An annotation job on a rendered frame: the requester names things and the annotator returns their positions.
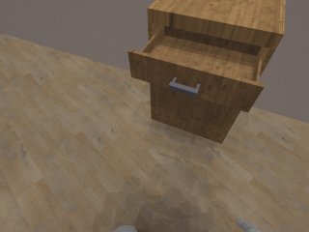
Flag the drawer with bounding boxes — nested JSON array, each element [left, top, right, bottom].
[[127, 25, 265, 113]]

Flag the right robot hand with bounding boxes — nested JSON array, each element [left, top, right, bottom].
[[237, 218, 262, 232]]

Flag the handle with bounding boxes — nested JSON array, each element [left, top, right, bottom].
[[168, 77, 201, 98]]

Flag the cabinet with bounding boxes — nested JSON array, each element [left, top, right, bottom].
[[147, 0, 286, 144]]

